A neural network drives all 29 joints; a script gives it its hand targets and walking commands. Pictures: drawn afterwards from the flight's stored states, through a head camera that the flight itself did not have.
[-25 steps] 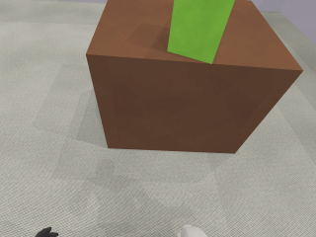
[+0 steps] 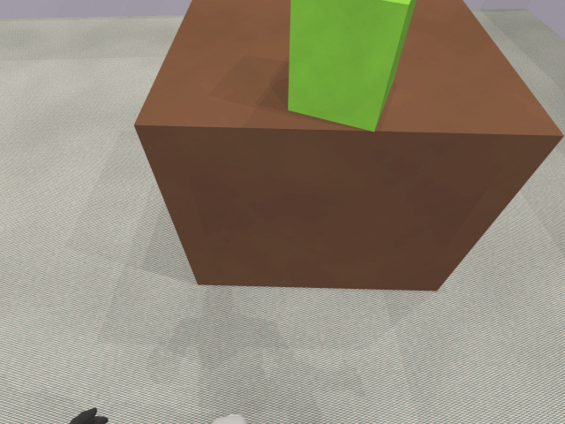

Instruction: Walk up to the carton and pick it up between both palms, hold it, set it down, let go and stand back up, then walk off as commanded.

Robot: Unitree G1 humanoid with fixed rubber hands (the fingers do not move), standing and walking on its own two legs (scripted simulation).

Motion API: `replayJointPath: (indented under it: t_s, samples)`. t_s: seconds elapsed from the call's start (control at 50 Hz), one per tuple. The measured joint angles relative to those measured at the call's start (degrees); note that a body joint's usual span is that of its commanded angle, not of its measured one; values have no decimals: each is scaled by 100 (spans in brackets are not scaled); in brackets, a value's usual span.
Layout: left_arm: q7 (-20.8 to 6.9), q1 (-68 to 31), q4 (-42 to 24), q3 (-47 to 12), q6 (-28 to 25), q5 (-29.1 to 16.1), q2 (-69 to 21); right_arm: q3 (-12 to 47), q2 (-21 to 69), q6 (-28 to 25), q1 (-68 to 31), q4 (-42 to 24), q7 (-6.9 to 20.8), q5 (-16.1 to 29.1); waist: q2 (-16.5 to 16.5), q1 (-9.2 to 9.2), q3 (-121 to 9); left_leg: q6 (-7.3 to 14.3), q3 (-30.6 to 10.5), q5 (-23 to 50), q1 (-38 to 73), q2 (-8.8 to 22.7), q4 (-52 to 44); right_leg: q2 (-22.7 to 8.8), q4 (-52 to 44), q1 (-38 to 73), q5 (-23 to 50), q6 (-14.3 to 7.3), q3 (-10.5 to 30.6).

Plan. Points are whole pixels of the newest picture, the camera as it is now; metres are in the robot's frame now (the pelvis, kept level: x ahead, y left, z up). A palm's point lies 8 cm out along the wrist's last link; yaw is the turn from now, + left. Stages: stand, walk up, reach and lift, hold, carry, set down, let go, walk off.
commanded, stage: walk up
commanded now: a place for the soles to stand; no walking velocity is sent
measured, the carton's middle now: (351, 43) +0.81 -0.09 +0.12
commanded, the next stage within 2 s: none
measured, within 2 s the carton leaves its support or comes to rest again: neither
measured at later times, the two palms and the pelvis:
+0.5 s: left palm out of the picture +0.11 +0.32 -0.09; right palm out of the picture +0.08 -0.32 -0.08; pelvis +0.01 +0.01 +0.00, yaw +1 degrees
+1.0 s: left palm out of the picture +0.13 +0.32 -0.09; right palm out of the picture +0.09 -0.32 -0.08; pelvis +0.01 +0.01 +0.00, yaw +1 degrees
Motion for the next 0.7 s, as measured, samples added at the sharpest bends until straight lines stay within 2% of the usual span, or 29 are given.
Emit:
replayJointPath:
  t_s: [0.02,0.06,0.1,0.14,0.22,0.3,0.38,0.7]
  samples:
    - [17,-11,3,-10,8,0,1,2,41,-1,-22,2,-9,-36,-86,4,18,-50,23,249,12,-32,40,-36,214,-38,-128,4,28]
    - [35,-73,4,-124,33,0,1,3,134,-4,-35,3,-15,-85,-181,5,12,-134,28,80,20,-40,254,-47,429,-49,-261,5,64]
    - [38,-208,3,-195,56,0,3,2,174,-4,-42,2,-5,-88,-211,5,12,-136,-14,-75,21,-39,311,-47,592,-64,-651,5,93]
    - [39,-274,6,-189,58,-1,6,1,174,10,-119,0,6,-85,-220,9,9,-136,-23,-91,16,-25,316,-49,507,-27,-694,5,137]
    - [40,-289,152,-181,61,0,6,2,175,93,-205,2,46,-32,-114,8,7,-136,-104,-139,6,-19,419,-43,168,137,-93,63,56]
    - [44,-257,310,-197,60,0,5,2,175,140,-263,-1,93,-10,26,6,-5,-136,-126,-331,4,-24,378,-44,34,173,-114,104,36]
    - [44,-364,365,-220,59,0,5,1,181,140,-273,0,110,-16,131,6,-5,-136,-143,-53,5,-24,316,-42,9,181,-110,130,22]
    - [46,-902,406,-275,58,0,5,1,188,140,-404,-1,110,-9,123,6,-5,-136,-144,-160,5,-23,314,-42,-116,235,-115,157,21]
